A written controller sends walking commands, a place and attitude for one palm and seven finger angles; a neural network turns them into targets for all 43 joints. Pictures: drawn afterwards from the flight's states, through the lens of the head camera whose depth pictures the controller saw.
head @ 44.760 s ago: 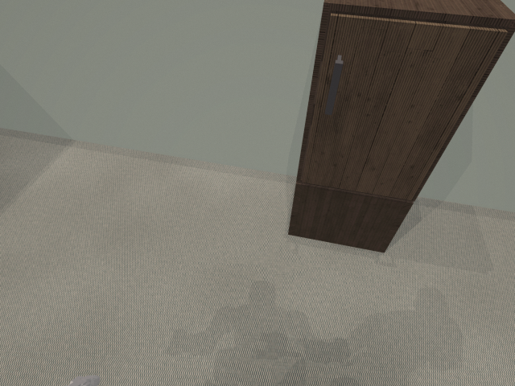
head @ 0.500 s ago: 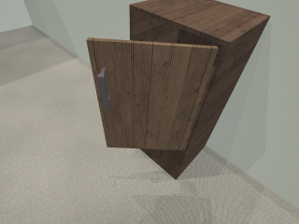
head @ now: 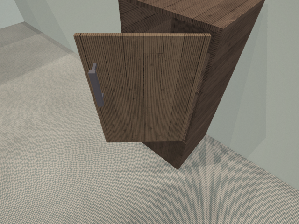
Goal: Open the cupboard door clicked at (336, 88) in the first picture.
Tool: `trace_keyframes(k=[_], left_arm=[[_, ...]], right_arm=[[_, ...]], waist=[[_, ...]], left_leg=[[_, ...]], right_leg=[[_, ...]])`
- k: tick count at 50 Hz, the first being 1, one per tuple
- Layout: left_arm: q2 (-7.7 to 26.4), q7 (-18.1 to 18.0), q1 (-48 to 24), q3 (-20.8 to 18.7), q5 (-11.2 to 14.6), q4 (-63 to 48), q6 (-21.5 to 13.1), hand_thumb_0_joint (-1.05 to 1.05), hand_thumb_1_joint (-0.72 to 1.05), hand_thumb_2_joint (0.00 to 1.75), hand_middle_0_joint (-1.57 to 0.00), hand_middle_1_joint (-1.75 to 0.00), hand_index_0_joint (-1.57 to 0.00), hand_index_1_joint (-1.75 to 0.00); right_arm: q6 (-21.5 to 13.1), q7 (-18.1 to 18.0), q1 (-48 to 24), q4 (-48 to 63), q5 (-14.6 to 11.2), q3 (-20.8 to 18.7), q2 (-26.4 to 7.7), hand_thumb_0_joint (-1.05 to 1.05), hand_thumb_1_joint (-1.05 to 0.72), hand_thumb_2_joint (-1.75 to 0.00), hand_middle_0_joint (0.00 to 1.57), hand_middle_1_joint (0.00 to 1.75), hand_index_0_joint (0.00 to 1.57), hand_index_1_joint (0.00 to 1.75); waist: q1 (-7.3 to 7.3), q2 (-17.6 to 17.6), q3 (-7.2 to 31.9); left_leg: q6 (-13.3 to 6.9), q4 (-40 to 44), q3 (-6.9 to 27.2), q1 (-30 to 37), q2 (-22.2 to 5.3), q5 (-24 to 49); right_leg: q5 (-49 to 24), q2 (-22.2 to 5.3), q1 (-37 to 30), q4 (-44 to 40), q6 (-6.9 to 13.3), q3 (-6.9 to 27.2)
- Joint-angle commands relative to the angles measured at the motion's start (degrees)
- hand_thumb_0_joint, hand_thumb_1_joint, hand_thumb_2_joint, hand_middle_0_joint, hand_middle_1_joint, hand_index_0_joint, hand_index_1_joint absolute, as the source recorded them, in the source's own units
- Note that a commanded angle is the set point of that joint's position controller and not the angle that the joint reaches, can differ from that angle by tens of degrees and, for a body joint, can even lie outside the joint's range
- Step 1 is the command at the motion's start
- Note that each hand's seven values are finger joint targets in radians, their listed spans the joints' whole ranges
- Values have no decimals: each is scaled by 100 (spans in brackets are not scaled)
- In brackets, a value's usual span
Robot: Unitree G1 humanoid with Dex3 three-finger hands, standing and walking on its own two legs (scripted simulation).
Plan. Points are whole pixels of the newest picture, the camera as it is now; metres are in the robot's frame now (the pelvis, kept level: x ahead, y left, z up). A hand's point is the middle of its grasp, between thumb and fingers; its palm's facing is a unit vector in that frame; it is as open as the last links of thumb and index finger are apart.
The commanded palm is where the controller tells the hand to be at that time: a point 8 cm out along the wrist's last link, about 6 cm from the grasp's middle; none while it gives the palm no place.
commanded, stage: come to a stop and stand still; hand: left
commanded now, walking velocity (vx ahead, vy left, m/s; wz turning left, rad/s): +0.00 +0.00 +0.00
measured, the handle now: (97, 85) +0.55 +0.20 +0.05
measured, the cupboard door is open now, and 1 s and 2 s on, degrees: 42 42 42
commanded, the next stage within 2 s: look again from close up in 0.34 s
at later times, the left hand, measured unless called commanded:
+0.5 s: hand out of the picture +0.00 +0.16 -0.16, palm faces +0.00 -0.98 -0.20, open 7.4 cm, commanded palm none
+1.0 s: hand out of the picture +0.04 +0.16 -0.17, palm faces +0.02 -0.98 -0.20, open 7.3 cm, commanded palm none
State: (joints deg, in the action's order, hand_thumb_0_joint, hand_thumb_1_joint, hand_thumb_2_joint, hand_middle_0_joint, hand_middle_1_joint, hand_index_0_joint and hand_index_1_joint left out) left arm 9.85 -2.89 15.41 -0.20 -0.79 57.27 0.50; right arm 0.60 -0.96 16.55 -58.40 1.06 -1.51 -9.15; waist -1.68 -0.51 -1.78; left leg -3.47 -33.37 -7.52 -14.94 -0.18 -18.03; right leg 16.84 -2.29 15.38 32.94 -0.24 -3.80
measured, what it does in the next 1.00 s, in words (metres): stands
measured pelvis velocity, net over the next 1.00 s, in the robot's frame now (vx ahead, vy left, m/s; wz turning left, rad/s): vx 0.03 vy -0.02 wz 0.01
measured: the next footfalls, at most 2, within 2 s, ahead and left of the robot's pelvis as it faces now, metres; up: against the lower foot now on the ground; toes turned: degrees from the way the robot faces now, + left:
none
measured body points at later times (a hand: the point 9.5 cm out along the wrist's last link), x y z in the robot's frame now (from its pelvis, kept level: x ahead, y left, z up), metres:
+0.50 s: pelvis +0.01 -0.01 +0.01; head +0.02 -0.01 +0.46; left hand +0.01 +0.22 -0.15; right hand +0.02 -0.24 -0.15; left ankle +0.00 +0.08 -0.73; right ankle +0.01 -0.13 -0.73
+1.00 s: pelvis +0.03 -0.02 +0.01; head +0.05 -0.02 +0.46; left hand +0.04 +0.21 -0.15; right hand +0.03 -0.24 -0.15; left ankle +0.00 +0.08 -0.73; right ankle +0.01 -0.13 -0.73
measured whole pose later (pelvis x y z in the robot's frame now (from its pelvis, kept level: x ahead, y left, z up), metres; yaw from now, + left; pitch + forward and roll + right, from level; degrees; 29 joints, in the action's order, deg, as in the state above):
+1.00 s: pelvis +0.03 -0.02 +0.01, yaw +1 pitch +0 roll +0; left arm 9.4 -2.0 15.1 0.8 -0.6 63.7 -0.9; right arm -1.4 -1.7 15.1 -65.8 0.8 0.9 -8.3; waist 0.0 0.8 -1.9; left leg -1.7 -24.2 -6.5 -8.2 0.1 -15.7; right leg 16.3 -1.8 9.4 26.2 0.5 -4.7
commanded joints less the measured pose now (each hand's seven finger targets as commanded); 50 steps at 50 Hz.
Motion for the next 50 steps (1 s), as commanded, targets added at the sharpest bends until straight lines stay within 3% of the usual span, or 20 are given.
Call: trace_keyframes(k=[1,5,8,10,14,24,37,46,50], left_arm=[[457,48,265,-49,-40,-310,-100,0,90,90,-20,-30,-20,-30],[476,88,274,-11,-37,-249,-139,0,90,90,-20,-30,-20,-30],[523,95,231,-3,-39,-209,-164,0,90,90,-20,-30,-20,-30],[549,100,245,-1,-32,-176,-180,0,90,90,-20,-30,-20,-30],[574,103,262,7,-20,-72,-207,0,90,90,-20,-30,-20,-30],[571,88,337,20,-7,256,-244,0,90,90,-20,-30,-20,-30],[501,63,365,6,-9,445,-228,0,90,90,-20,-30,-20,-30],[482,61,329,-17,3,475,-215,0,90,90,-20,-30,-20,-30],[473,59,334,-22,3,486,-218,0,90,90,-20,-30,-20,-30]], right_arm=[[-170,33,58,520,19,-12,-637,0,-90,-90,20,30,20,30],[-198,37,31,494,12,17,-707,0,-90,-90,20,30,20,30],[-214,33,45,399,9,41,-722,0,-90,-90,20,30,20,30],[-221,35,60,344,0,59,-738,0,-90,-90,20,30,20,30],[-256,27,44,200,-9,82,-749,0,-90,-90,20,30,20,30],[-288,-12,53,-201,-43,136,-638,0,-90,-90,20,30,20,30],[-282,-61,125,-505,-40,141,-471,0,-90,-90,20,30,20,30],[-299,-90,175,-566,-35,144,-487,0,-90,-90,20,30,20,30],[-290,-98,168,-581,-34,143,-481,0,-90,-90,20,30,20,30]], waist=[[180,-335,-370],[186,91,-337],[147,29,-407],[142,185,-324],[135,99,-99],[164,146,6],[202,90,-163],[200,-6,-45],[196,104,-56]], left_leg=[[-63,1606,1333,-640,-830,-711],[-15,1659,1170,-455,-690,-643],[10,1676,1106,-273,-648,-446],[27,1630,1040,-155,-625,-283],[41,1547,947,126,-625,145],[81,1347,804,392,-624,970],[103,1329,776,418,-644,1226],[110,1324,772,559,-666,1577],[118,1319,757,592,-670,1567]], right_leg=[[178,-127,-11,-467,263,306],[39,-244,-95,-731,257,467],[-19,-289,-7,-862,254,524],[-59,-333,-40,-942,246,565],[-289,-393,-126,-979,229,572],[-920,-476,-356,-1041,226,597],[-1191,-470,-476,-1067,237,512],[-1406,-469,-583,-1007,233,458],[-1501,-479,-592,-1034,243,468]])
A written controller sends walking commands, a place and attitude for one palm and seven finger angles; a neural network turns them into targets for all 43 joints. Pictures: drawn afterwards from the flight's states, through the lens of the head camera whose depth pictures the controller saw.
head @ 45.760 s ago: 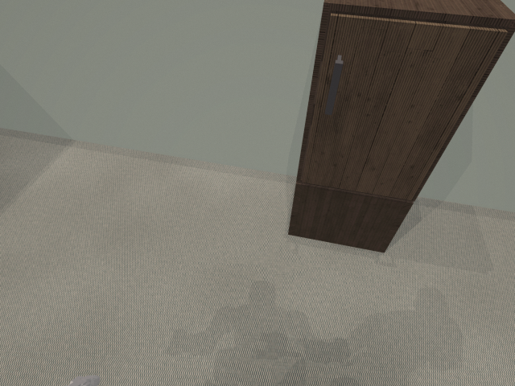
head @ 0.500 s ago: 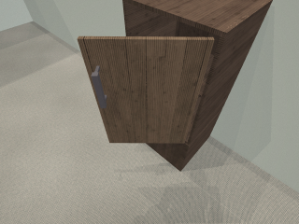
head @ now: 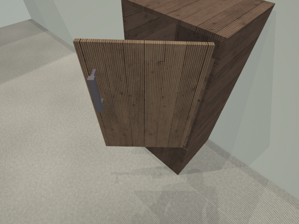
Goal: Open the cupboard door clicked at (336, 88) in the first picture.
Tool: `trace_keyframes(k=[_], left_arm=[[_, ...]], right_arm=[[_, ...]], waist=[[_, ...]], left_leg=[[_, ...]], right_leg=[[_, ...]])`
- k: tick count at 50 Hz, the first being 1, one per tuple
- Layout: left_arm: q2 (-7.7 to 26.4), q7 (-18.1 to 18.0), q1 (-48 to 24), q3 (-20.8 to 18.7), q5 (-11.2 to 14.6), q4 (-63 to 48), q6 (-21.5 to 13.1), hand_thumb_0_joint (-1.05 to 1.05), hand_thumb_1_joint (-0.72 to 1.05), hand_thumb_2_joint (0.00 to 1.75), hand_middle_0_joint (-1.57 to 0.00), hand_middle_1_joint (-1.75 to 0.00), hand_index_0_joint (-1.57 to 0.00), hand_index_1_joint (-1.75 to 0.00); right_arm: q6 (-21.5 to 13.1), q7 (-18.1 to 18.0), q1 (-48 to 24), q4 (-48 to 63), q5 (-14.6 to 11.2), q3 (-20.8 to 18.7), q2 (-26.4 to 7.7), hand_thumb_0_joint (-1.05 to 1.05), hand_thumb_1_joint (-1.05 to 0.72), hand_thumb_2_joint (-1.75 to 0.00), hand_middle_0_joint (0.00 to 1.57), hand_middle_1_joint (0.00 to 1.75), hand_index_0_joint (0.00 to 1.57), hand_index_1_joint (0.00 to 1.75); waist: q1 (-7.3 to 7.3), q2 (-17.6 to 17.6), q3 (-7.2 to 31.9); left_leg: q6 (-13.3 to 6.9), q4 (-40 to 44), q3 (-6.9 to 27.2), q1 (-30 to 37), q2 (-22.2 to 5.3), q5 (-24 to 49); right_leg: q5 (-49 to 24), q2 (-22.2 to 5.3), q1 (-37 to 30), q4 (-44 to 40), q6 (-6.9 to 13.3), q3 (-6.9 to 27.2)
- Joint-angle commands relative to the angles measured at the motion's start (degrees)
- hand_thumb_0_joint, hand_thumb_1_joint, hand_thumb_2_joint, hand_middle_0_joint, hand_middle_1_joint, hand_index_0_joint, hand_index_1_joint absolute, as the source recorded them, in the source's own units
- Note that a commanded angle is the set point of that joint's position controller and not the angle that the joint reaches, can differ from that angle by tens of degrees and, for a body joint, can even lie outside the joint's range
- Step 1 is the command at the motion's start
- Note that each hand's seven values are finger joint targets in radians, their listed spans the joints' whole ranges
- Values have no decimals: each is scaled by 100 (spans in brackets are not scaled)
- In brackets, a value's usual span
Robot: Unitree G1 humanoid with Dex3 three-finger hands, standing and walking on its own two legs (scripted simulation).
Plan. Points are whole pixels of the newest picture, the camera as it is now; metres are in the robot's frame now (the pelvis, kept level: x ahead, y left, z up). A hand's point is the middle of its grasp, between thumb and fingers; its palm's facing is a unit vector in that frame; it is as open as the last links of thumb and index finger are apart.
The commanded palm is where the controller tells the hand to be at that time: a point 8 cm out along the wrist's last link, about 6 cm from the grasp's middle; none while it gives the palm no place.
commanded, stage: raise the hand with hooked fingers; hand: left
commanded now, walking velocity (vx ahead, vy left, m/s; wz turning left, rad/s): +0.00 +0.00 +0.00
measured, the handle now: (97, 91) +0.51 +0.22 +0.04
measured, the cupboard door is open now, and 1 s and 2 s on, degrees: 42 42 42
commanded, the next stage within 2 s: none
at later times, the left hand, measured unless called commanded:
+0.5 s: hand (88, 219) +0.15 +0.17 -0.05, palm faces +0.08 -1.00 +0.00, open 8.5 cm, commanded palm +0.12 +0.24 -0.04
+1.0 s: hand (67, 194) +0.19 +0.22 +0.00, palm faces +0.07 -1.00 -0.07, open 11.6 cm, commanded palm +0.16 +0.27 +0.01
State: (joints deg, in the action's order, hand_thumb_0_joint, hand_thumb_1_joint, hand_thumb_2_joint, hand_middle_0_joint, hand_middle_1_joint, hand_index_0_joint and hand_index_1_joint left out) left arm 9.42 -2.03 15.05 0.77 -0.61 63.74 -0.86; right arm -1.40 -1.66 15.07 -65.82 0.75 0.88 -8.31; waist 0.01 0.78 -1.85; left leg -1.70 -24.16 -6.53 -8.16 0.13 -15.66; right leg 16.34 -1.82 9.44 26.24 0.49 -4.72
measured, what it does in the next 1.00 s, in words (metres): lowers itself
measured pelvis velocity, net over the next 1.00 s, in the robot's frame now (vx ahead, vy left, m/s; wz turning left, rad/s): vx -0.05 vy -0.02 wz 0.04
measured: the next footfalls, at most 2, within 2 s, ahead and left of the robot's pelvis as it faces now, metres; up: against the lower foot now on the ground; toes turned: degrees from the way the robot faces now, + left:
none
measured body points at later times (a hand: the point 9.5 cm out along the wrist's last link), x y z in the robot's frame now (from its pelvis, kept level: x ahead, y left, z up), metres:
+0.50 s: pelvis -0.04 -0.03 -0.07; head +0.00 -0.02 +0.37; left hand +0.14 +0.22 -0.05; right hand +0.20 -0.28 -0.10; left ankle -0.03 +0.09 -0.74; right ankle -0.03 -0.11 -0.74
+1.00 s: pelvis -0.05 -0.02 -0.05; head +0.00 -0.02 +0.40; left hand +0.18 +0.27 +0.01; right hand +0.09 -0.28 -0.15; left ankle -0.03 +0.09 -0.74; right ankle -0.03 -0.11 -0.74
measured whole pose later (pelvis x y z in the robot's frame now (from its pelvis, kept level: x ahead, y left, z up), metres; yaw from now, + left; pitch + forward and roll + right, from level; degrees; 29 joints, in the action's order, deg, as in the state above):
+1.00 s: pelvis -0.05 -0.02 -0.05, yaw +2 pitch +10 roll +0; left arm 16.9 21.0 14.3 -17.5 19.6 11.7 -21.8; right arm -14.2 -4.1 18.2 -36.7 -2.2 0.2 -15.5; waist -1.3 -1.3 4.7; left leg -0.5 -52.2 -3.0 -38.2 -2.5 -23.9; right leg 24.3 -1.5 37.1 51.4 2.7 -7.5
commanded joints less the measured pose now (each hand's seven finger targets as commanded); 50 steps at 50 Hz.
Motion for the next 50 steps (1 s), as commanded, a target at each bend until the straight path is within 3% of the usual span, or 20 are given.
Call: trace_keyframes(k=[1,3,4,5,6,7,8,9,10,11,14,16,18,24,27,29,33,37,42,50], left_arm=[[511,-26,365,-124,-17,-167,-79,0,90,90,-20,-30,-20,-30],[510,-31,366,-124,-23,-164,-78,0,90,90,-20,-30,-20,-30],[592,-260,808,-114,-70,39,-144,0,90,90,-20,-30,-20,-30],[2003,-214,-3426,-975,1063,-8962,-1373,0,88,89,-20,-32,-20,-32],[1564,-454,-744,-842,562,-7482,-1070,0,85,88,-20,-33,-20,-33],[221,-579,817,-95,759,-6519,-280,0,83,87,-21,-34,-21,-34],[-419,-453,624,287,916,-6392,-226,0,81,86,-21,-36,-21,-36],[-95,-368,149,-15,922,-6546,-502,0,78,85,-21,-37,-21,-37],[199,-237,253,-389,905,-6474,-837,0,76,84,-21,-39,-21,-39],[-10,-26,889,-435,974,-5973,-1174,0,74,83,-21,-40,-21,-40],[-228,859,2079,-712,1255,-5203,-2443,0,67,80,-22,-45,-22,-45],[135,1588,2028,-1083,1430,-5263,-3348,0,62,78,-22,-48,-22,-48],[761,2001,1805,-1663,1493,-5380,-3661,0,57,76,-22,-51,-22,-51],[1178,1764,287,-1911,1788,-7413,-3222,0,43,70,-23,-60,-23,-60],[1089,1739,-599,-1444,1696,-7966,-3392,0,36,67,-24,-64,-24,-64],[1093,1917,-639,-1314,1690,-7570,-3363,0,32,65,-24,-68,-24,-68],[1412,2381,-606,-1585,1887,-6770,-2787,0,22,61,-25,-74,-25,-74],[1773,2421,-206,-2327,2161,-6346,-2153,0,13,57,-25,-80,-25,-80],[1732,2211,-215,-2490,2185,-6294,-2254,0,1,52,-26,-87,-26,-87],[1873,2366,-716,-2422,2142,-6239,-2525,0,-17,44,-28,-99,-28,-99]], right_arm=[[-90,-29,316,153,-4,-98,-561,0,-90,-90,20,30,20,30],[-86,-31,299,137,-4,-101,-545,0,-90,-90,20,30,20,30],[-88,7,-118,551,-76,-148,-750,0,-90,-90,20,30,20,30],[-951,-201,76,2514,-336,-285,-1709,0,-90,-90,20,30,20,30],[-1471,-354,-338,2250,-212,-169,-1210,0,-90,-90,20,30,20,30],[-1587,-278,-308,2285,-326,-238,-948,0,-90,-90,20,30,20,30],[-1612,-240,-153,2133,-339,-272,-1040,0,-90,-90,20,30,20,30],[-1680,-190,-265,2447,-271,-413,-1282,0,-90,-90,20,30,20,30],[-1699,-153,-203,2613,-152,-507,-1428,0,-90,-90,20,30,20,30],[-1691,-129,-284,2790,-94,-541,-1411,0,-90,-90,20,30,20,30],[-1672,60,-670,3294,-93,-617,-1294,0,-90,-90,20,30,20,30],[-1659,181,-846,3586,-100,-681,-1312,0,-90,-90,20,30,20,30],[-1572,236,-883,3935,-154,-709,-1346,0,-90,-90,20,30,20,30],[-1342,-17,-654,4485,-273,-598,-1197,0,-90,-90,20,30,20,30],[-1410,-138,-462,4317,-250,-463,-1205,0,-90,-90,20,30,20,30],[-1504,-211,-432,4159,-271,-410,-1245,0,-90,-90,20,30,20,30],[-1583,-314,-468,4058,-356,-311,-1340,0,-90,-90,20,30,20,30],[-1552,-350,-562,4098,-352,-291,-1286,0,-90,-90,20,30,20,30],[-1590,-294,-503,4016,-300,-302,-1258,0,-90,-90,20,30,20,30],[-1741,-318,-225,3908,-325,-342,-1451,0,-90,-90,20,30,20,30]], waist=[[30,-35,-90],[34,-43,-159],[158,115,-157],[-447,-1211,2763],[96,-1924,2716],[-79,-1521,1659],[-237,-638,694],[-343,-210,133],[-362,342,356],[-216,870,350],[253,1395,682],[343,896,1071],[478,203,1494],[130,-384,2093],[-312,-322,1863],[-402,-394,1631],[-296,-341,1571],[96,-10,1934],[145,247,1727],[23,-74,1625]], left_leg=[[-61,406,652,-89,-700,1344],[-62,405,657,-109,-693,1374],[129,-821,493,-446,-786,2173],[80,-140,727,1110,-129,3091],[120,0,788,1643,-460,4055],[316,37,833,912,-494,3990],[250,-79,840,390,-472,3317],[159,-367,958,-133,-394,2597],[137,-722,916,-524,-262,1967],[142,-1011,851,-1052,-190,1503],[232,-1797,627,-2336,-6,763],[280,-2357,522,-2955,81,528],[235,-2692,383,-3238,158,465],[41,-3037,447,-3235,55,-60],[-17,-3232,608,-3234,-67,-87],[-18,-3252,651,-3316,-98,-286],[-18,-3108,693,-3432,-72,-421],[14,-2795,738,-3322,-33,-56],[39,-2462,751,-3159,-37,142],[-2,-2089,675,-2604,-21,57]], right_leg=[[-1444,-527,11,-368,167,550],[-1474,-522,28,-379,166,560],[-3684,-827,143,-291,39,868],[-3295,-176,-405,224,184,409],[-1529,40,80,558,243,285],[-455,28,671,731,115,-19],[-419,72,1055,576,39,-66],[-471,81,1374,434,21,-146],[-710,121,1535,451,27,-226],[-742,129,1733,680,22,-280],[-664,147,2158,1626,59,-189],[-751,89,2349,2207,116,9],[-731,10,2277,2496,167,282],[388,16,2368,2106,31,873],[370,55,2665,2034,-4,930],[657,77,2846,1953,7,899],[1021,34,2558,1658,-22,987],[583,-70,1710,1487,-97,1035],[176,-69,1606,1449,-128,851],[414,20,1830,1310,-51,605]])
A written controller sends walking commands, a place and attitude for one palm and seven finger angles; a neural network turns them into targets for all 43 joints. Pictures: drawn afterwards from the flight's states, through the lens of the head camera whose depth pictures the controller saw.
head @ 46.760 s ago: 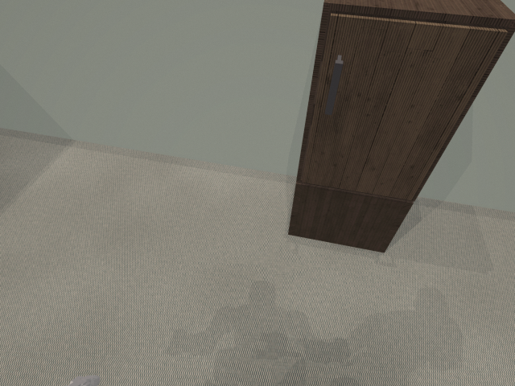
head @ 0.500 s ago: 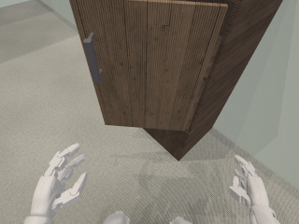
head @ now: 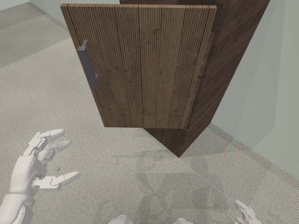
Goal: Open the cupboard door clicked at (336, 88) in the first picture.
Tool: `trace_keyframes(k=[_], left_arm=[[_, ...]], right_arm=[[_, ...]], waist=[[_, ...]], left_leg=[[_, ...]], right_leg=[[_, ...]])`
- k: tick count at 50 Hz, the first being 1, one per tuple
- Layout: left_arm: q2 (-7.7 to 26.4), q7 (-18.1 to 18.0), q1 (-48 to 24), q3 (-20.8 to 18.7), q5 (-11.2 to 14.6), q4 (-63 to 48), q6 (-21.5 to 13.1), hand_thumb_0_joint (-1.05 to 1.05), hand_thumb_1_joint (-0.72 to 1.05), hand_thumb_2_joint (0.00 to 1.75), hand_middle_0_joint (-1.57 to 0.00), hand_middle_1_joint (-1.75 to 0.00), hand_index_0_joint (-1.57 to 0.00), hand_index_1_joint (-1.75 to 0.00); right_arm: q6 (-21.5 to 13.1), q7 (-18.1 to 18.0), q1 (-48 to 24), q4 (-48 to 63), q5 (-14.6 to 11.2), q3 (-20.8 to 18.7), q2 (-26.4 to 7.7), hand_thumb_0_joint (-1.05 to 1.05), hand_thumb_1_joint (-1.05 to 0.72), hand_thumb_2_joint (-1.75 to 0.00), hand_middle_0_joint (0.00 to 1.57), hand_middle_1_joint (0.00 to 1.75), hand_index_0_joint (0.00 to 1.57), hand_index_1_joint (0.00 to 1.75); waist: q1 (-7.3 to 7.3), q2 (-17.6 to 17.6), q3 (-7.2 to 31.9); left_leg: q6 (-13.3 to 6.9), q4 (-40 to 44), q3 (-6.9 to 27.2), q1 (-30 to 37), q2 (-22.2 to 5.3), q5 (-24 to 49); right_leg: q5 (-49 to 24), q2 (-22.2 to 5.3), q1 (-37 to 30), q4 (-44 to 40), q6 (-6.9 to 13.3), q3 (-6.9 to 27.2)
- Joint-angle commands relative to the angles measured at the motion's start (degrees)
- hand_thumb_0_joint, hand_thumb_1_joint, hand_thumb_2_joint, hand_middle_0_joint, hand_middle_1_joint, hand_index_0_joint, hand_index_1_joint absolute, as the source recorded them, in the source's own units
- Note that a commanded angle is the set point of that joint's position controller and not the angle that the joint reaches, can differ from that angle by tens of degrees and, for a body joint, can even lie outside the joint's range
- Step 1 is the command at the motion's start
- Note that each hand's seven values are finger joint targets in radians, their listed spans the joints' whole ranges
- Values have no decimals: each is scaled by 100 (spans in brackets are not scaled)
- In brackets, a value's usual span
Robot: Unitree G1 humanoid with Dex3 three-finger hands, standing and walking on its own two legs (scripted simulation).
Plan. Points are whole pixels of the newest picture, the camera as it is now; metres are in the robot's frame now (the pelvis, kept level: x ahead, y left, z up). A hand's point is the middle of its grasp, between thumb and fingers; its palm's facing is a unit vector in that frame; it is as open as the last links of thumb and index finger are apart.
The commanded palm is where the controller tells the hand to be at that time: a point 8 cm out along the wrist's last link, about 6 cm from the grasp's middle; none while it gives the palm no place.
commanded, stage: raise the hand with hooked fingers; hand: left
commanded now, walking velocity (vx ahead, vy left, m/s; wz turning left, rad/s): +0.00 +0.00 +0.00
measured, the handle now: (90, 65) +0.57 +0.22 +0.09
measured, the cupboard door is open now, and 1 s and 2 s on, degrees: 42 42 42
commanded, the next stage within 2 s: move the hooked fingers beside the handle in 1.18 s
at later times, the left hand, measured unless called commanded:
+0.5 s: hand (27, 143) +0.28 +0.30 +0.10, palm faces +0.05 -1.00 -0.04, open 13.9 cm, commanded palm +0.26 +0.34 +0.10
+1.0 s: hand (27, 131) +0.31 +0.30 +0.11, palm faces +0.04 -1.00 -0.04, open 14.0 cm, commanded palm +0.27 +0.35 +0.12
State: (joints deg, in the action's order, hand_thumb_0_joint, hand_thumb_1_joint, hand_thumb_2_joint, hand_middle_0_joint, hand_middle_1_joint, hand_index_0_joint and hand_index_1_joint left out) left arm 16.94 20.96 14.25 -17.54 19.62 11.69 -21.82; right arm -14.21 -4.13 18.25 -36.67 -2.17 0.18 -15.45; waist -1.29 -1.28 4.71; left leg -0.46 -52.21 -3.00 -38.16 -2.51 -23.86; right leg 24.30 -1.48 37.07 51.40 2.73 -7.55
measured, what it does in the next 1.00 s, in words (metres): stands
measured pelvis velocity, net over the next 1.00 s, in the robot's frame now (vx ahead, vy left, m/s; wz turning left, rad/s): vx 0.01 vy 0.03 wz -0.01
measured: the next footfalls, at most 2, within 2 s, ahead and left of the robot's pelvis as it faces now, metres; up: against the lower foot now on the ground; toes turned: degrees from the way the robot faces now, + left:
none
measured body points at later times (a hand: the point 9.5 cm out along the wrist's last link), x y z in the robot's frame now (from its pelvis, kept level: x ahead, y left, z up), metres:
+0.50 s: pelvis +0.01 +0.03 +0.02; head +0.04 +0.04 +0.47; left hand +0.27 +0.35 +0.10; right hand +0.19 -0.19 -0.05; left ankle +0.02 +0.12 -0.69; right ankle +0.02 -0.09 -0.69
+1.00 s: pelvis +0.01 +0.03 +0.03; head +0.04 +0.03 +0.48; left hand +0.30 +0.35 +0.11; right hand +0.15 -0.23 -0.06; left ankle +0.02 +0.12 -0.69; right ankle +0.02 -0.09 -0.69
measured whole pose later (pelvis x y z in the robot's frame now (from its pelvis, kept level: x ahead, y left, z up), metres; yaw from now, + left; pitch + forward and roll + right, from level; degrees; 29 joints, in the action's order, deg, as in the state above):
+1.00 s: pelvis +0.01 +0.03 +0.03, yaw +0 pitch +5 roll -1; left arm 23.6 26.4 -3.9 -24.5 18.5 24.3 -12.1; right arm -12.3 -5.1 17.4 -34.8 -2.4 2.5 -16.7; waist -0.4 -1.0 2.4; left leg -2.5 -41.0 -4.4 -26.3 -0.9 -20.1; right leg 19.0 -1.9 25.0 38.9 0.5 -6.2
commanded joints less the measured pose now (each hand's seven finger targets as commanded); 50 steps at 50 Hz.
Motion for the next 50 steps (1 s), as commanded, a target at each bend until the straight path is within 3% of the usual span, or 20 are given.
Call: trace_keyframes(k=[1,4,8,13,14,16,22,24,27,30,32,34,37,39,41,42,44,48,50], left_arm=[[1178,74,-744,-614,123,-1093,-427,0,-20,43,-28,-100,-28,-100],[1257,71,-844,-698,137,-1172,-401,0,-27,40,-28,-105,-28,-105],[1231,85,-1084,-643,120,-1082,-231,0,-36,36,-29,-111,-29,-111],[1380,210,-1508,-698,100,-844,120,0,-48,31,-30,-118,-30,-118],[1422,228,-1667,-721,87,-945,157,0,-50,30,-30,-120,-30,-120],[1491,242,-1818,-771,72,-955,262,0,-50,30,-30,-120,-30,-120],[1693,381,-2364,-896,86,-572,504,0,-50,30,-30,-120,-30,-120],[1737,439,-2631,-882,48,-538,563,0,-50,30,-30,-120,-30,-120],[1940,498,-2777,-1027,62,-305,648,0,-50,30,-30,-120,-30,-120],[2081,552,-3119,-1105,58,-292,667,0,-50,30,-30,-120,-30,-120],[2247,579,-3253,-1213,68,-101,695,0,-50,30,-30,-120,-30,-120],[2306,632,-3373,-1268,69,18,727,0,-50,30,-30,-120,-30,-120],[2030,760,-3081,-1080,132,368,804,0,-50,30,-30,-120,-30,-120],[2016,788,-3076,-1065,135,418,830,0,-50,30,-30,-120,-30,-120],[2114,740,-3106,-1119,86,288,804,0,-50,30,-30,-120,-30,-120],[2212,696,-3139,-1192,88,190,751,0,-50,30,-30,-120,-30,-120],[2310,611,-3167,-1301,55,16,662,0,-50,30,-30,-120,-30,-120],[2279,480,-3214,-1298,21,-31,533,0,-50,30,-30,-120,-30,-120],[2278,472,-3210,-1330,39,-24,488,0,-50,30,-30,-120,-30,-120]], right_arm=[[-474,-79,-544,995,-21,-259,-761,0,-90,-90,20,30,20,30],[-481,-78,-489,982,-18,-260,-780,0,-90,-90,20,30,20,30],[-438,-62,-475,1001,-17,-209,-812,0,-90,-90,20,30,20,30],[-340,-83,-481,1057,-41,-160,-848,0,-90,-90,20,30,20,30],[-327,-88,-492,1075,-41,-156,-844,0,-90,-90,20,30,20,30],[-312,-92,-504,1096,-30,-129,-826,0,-90,-90,20,30,20,30],[-221,-122,-496,1054,-31,-71,-856,0,-90,-90,20,30,20,30],[-201,-130,-519,1042,-44,-48,-844,0,-90,-90,20,30,20,30],[-177,-161,-499,1020,-37,-40,-873,0,-90,-90,20,30,20,30],[-173,-182,-531,1013,-48,-29,-870,0,-90,-90,20,30,20,30],[-159,-201,-519,993,-41,-14,-893,0,-90,-90,20,30,20,30],[-150,-215,-492,989,-52,-16,-888,0,-90,-90,20,30,20,30],[-148,-195,-441,1006,-62,-40,-914,0,-90,-90,20,30,20,30],[-133,-167,-439,1014,-70,-57,-937,0,-90,-90,20,30,20,30],[-128,-146,-440,1049,-62,-73,-932,0,-90,-90,20,30,20,30],[-127,-140,-426,1040,-49,-82,-936,0,-90,-90,20,30,20,30],[-126,-137,-418,1064,-37,-82,-919,0,-90,-90,20,30,20,30],[-134,-149,-423,1017,-29,-65,-890,0,-90,-90,20,30,20,30],[-155,-175,-428,1007,-28,-81,-895,0,-90,-90,20,30,20,30]], waist=[[171,-23,996],[199,-182,1155],[153,-351,1030],[145,-251,877],[169,-383,1012],[178,-479,1058],[162,-268,955],[152,-538,990],[160,-323,1004],[174,-582,1089],[193,-407,988],[189,-595,1084],[187,-186,910],[200,-253,867],[212,-412,913],[224,-298,893],[242,-484,1106],[187,-554,914],[188,-431,1032]], left_leg=[[-127,778,342,467,245,912],[-122,921,364,852,231,1201],[-97,1071,409,1139,213,1407],[-55,1259,483,1298,177,1441],[-43,1287,502,1411,177,1549],[-16,1328,532,1573,157,1754],[29,1460,606,1753,128,1937],[62,1535,638,1894,115,1952],[52,1597,666,1938,110,1899],[73,1709,695,2052,111,1838],[61,1771,705,2024,111,1752],[50,1808,667,2114,124,1768],[19,1802,641,2003,131,1821],[9,1808,593,1937,145,1794],[5,1824,585,1945,159,1665],[2,1817,587,1939,154,1663],[-3,1836,576,2035,165,1694],[-8,1873,567,2015,151,1560],[-35,1856,535,2024,165,1543]], right_leg=[[-454,-4,-953,-1184,-249,839],[-987,78,-1064,-1073,-203,624],[-1311,154,-1016,-1039,-161,443],[-1352,206,-1042,-1128,-142,351],[-1420,204,-1089,-1116,-135,337],[-1552,207,-1114,-1136,-128,305],[-1639,250,-1189,-1251,-105,268],[-1546,235,-1143,-1293,-95,266],[-1527,247,-1236,-1399,-85,274],[-1416,227,-1268,-1458,-79,274],[-1381,241,-1357,-1537,-55,280],[-1413,229,-1380,-1589,-65,304],[-1527,238,-1415,-1633,-66,292],[-1548,227,-1390,-1638,-80,302],[-1432,214,-1357,-1642,-75,319],[-1435,225,-1431,-1657,-59,329],[-1442,225,-1468,-1647,-64,351],[-1357,231,-1415,-1674,-72,359],[-1401,217,-1475,-1686,-95,387]])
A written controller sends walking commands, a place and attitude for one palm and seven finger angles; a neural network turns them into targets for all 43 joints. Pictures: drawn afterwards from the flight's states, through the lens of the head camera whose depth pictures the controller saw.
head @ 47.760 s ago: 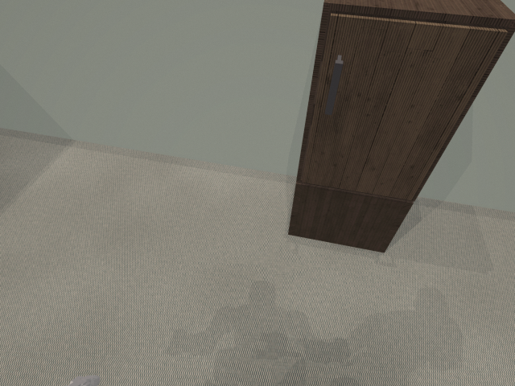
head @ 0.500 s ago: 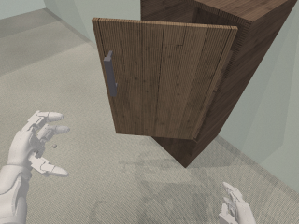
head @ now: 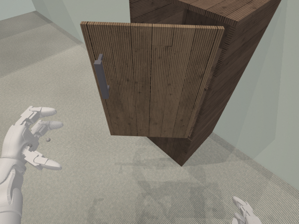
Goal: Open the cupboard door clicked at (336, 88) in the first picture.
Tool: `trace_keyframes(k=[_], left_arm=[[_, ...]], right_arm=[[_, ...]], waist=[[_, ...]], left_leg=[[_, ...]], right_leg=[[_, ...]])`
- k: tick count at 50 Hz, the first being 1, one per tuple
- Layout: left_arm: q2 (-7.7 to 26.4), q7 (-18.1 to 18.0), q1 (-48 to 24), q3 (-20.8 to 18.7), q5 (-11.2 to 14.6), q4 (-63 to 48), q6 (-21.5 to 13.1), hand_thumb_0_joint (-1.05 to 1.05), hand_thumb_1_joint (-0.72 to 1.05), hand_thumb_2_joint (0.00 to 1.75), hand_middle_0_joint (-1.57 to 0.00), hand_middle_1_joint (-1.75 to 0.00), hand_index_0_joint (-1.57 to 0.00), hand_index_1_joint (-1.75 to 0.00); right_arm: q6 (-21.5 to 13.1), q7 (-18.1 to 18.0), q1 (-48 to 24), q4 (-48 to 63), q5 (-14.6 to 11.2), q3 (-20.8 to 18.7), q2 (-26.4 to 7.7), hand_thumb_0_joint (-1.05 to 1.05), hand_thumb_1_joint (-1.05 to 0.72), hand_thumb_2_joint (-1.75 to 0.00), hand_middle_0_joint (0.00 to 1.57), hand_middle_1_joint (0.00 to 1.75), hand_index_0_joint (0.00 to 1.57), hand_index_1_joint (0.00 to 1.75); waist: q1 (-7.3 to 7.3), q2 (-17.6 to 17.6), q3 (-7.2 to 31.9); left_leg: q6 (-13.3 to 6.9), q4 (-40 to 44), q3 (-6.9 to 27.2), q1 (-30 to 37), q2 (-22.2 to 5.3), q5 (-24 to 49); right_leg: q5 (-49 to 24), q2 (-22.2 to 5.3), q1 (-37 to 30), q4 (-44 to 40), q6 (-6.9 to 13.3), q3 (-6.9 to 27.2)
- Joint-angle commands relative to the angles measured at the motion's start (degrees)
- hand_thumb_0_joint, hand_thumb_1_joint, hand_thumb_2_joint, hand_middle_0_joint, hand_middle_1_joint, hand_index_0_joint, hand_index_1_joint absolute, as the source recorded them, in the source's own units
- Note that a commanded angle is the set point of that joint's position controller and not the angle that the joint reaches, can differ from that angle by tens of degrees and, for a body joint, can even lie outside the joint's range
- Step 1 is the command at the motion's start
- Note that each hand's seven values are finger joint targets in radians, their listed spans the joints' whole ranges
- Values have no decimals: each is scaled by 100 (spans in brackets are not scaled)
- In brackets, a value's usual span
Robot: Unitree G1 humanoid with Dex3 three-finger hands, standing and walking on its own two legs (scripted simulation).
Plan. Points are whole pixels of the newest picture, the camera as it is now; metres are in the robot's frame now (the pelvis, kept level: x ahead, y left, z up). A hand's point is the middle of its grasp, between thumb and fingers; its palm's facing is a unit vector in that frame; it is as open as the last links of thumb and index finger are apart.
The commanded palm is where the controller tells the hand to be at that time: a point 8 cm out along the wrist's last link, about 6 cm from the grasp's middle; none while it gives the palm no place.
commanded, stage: raise the hand with hooked fingers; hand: left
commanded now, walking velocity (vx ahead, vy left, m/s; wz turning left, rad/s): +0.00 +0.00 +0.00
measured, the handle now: (103, 77) +0.56 +0.19 +0.06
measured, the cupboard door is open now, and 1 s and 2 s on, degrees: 42 42 42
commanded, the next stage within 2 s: move the hooked fingers beside the handle in 0.18 s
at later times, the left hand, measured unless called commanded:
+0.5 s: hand (57, 130) +0.32 +0.26 +0.08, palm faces +0.07 -1.00 -0.03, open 14.0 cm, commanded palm +0.30 +0.31 +0.08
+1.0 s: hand (63, 113) +0.38 +0.26 +0.08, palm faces +0.03 -1.00 -0.01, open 14.0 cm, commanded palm +0.36 +0.31 +0.08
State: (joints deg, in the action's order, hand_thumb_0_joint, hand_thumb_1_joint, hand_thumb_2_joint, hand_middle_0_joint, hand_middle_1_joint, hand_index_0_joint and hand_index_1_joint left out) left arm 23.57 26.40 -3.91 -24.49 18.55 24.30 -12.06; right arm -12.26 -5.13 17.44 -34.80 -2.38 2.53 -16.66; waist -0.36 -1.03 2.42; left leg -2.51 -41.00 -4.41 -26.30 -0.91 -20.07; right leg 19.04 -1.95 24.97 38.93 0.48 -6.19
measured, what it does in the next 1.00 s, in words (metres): stands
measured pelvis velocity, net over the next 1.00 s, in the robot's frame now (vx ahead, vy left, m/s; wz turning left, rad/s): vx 0.01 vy -0.01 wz -0.01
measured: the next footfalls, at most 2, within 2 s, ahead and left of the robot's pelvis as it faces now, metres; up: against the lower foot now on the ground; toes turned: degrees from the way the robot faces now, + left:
none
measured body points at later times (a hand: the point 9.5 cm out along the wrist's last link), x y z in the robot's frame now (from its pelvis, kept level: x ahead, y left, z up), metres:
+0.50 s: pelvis +0.00 -0.02 +0.00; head +0.04 -0.03 +0.45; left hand +0.31 +0.31 +0.09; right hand +0.15 -0.28 -0.09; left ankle +0.01 +0.09 -0.72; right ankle +0.01 -0.12 -0.72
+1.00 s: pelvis +0.01 -0.01 -0.01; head +0.06 -0.01 +0.44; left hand +0.37 +0.32 +0.08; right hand +0.09 -0.28 -0.11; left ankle +0.01 +0.09 -0.72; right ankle +0.01 -0.12 -0.72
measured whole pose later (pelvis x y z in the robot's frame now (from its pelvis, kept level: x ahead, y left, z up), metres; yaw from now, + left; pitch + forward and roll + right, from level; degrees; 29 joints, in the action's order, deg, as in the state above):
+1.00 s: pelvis +0.01 -0.01 -0.01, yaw -1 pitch +10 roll -1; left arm 29.1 28.8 -23.4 -27.2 16.0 47.1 -16.6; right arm -6.3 -5.0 20.2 -36.2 -2.5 1.9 -17.0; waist -3.0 -0.5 3.7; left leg -1.7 -43.6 -4.4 -32.3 -2.0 -21.2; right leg 20.1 -0.9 31.3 41.6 1.3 -5.9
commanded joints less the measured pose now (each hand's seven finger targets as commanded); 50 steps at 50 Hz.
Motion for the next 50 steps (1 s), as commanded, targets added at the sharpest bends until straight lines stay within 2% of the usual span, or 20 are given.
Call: trace_keyframes(k=[1,2,6,7,14,18,21,22,24,26,29,30,31,37,38,41,45,47,48,50], left_arm=[[1553,-61,-1374,-572,143,-1300,-502,0,-50,30,-30,-120,-30,-120],[1580,-46,-1426,-557,147,-1259,-491,0,-50,30,-30,-120,-30,-120],[1439,48,-1336,-473,185,-1040,-407,0,-50,30,-30,-120,-30,-120],[1486,57,-1341,-506,201,-961,-387,0,-50,30,-30,-120,-30,-120],[1512,87,-1397,-531,219,-954,-408,0,-50,30,-30,-120,-30,-120],[1750,33,-2255,-565,126,-702,-463,0,-50,30,-30,-120,-30,-120],[1833,104,-2525,-558,55,-369,-540,0,-50,30,-30,-120,-30,-120],[1853,120,-2668,-492,41,-346,-566,0,-50,30,-30,-120,-30,-120],[1969,163,-2523,-654,52,-79,-554,0,-50,30,-30,-120,-30,-120],[1930,211,-2742,-561,33,221,-523,0,-50,30,-30,-120,-30,-120],[2077,256,-2980,-621,31,590,-503,0,-50,30,-30,-120,-30,-120],[2242,247,-2944,-761,2,638,-544,0,-50,30,-30,-120,-30,-120],[2115,258,-2962,-644,-14,557,-571,0,-50,30,-30,-120,-30,-120],[2499,241,-3197,-956,-15,931,-714,0,-50,30,-30,-120,-30,-120],[2519,264,-3210,-956,-59,841,-768,0,-50,30,-30,-120,-30,-120],[2355,278,-3249,-825,-75,743,-832,0,-50,30,-30,-120,-30,-120],[2287,302,-3632,-692,-72,1031,-802,0,-50,30,-30,-120,-30,-120],[2341,261,-3810,-658,-112,990,-836,0,-50,30,-30,-120,-30,-120],[2169,249,-3995,-486,-156,1062,-832,0,-50,30,-30,-120,-30,-120],[2223,170,-4184,-497,-225,1259,-851,0,-50,30,-30,-120,-30,-120]], right_arm=[[-358,-87,-359,795,-23,-314,-762,0,-90,-90,20,30,20,30],[-354,-91,-320,769,-11,-306,-778,0,-90,-90,20,30,20,30],[-369,-114,-386,753,-41,-302,-760,0,-90,-90,20,30,20,30],[-359,-121,-352,732,-38,-304,-777,0,-90,-90,20,30,20,30],[-355,-127,-427,757,-44,-294,-750,0,-90,-90,20,30,20,30],[-310,-181,-352,628,-44,-284,-762,0,-90,-90,20,30,20,30],[-279,-206,-292,581,-44,-288,-770,0,-90,-90,20,30,20,30],[-261,-204,-258,553,-47,-292,-773,0,-90,-90,20,30,20,30],[-226,-189,-213,560,-38,-305,-789,0,-90,-90,20,30,20,30],[-173,-182,-197,555,-48,-292,-796,0,-90,-90,20,30,20,30],[-88,-157,-95,555,-53,-315,-853,0,-90,-90,20,30,20,30],[-62,-145,-57,554,-54,-336,-859,0,-90,-90,20,30,20,30],[-47,-123,-58,604,-44,-328,-842,0,-90,-90,20,30,20,30],[136,-87,171,574,-27,-386,-912,0,-90,-90,20,30,20,30],[156,-73,190,589,-25,-385,-895,0,-90,-90,20,30,20,30],[211,-54,229,602,-22,-411,-873,0,-90,-90,20,30,20,30],[306,-55,293,538,-35,-415,-910,0,-90,-90,20,30,20,30],[342,-58,336,546,-21,-414,-922,0,-90,-90,20,30,20,30],[355,-50,347,532,-20,-393,-898,0,-90,-90,20,30,20,30],[390,-60,419,480,-8,-408,-927,0,-90,-90,20,30,20,30]], waist=[[88,-611,1249],[58,-387,1229],[47,-386,1116],[30,-117,1103],[58,-195,1181],[-116,-151,1155],[-88,-355,1375],[-141,-281,1409],[-54,-277,1584],[-96,-292,1422],[-125,11,1456],[-64,-172,1554],[-58,-325,1647],[-92,44,1735],[-58,-291,1902],[-94,-453,1933],[-239,-305,1633],[-209,-493,1699],[-271,-495,1741],[-297,-402,1768]], left_leg=[[164,714,643,866,14,1203],[153,701,647,838,0,1206],[126,656,573,709,40,1135],[107,631,563,649,32,1106],[91,549,489,525,75,1103],[70,457,459,459,76,953],[82,413,452,456,94,1025],[66,381,456,503,74,1126],[68,333,432,457,84,1302],[75,319,421,309,96,1245],[58,272,405,141,85,1194],[69,280,404,158,89,1236],[62,264,392,218,109,1335],[39,188,365,7,70,1369],[45,207,351,105,85,1508],[50,221,392,333,64,1727],[46,252,426,204,41,1388],[53,256,451,314,25,1445],[51,258,467,366,37,1407],[66,250,530,364,15,1349]], right_leg=[[-921,253,-264,-452,136,268],[-952,259,-301,-455,134,259],[-1018,232,-279,-499,106,306],[-1016,232,-329,-513,100,319],[-1099,183,-417,-507,71,422],[-962,163,-287,-528,34,529],[-1053,132,-369,-462,50,557],[-1179,136,-388,-446,53,564],[-1457,132,-528,-386,47,579],[-1446,122,-421,-378,37,588],[-1462,118,-443,-357,8,639],[-1467,118,-473,-331,26,620],[-1593,121,-489,-294,41,619],[-1739,157,-572,-226,7,666],[-1886,165,-626,-180,22,655],[-1959,219,-439,-149,53,537],[-1581,245,-122,-211,49,506],[-1490,253,-50,-185,98,480],[-1441,270,14,-187,86,475],[-1282,279,156,-165,91,428]])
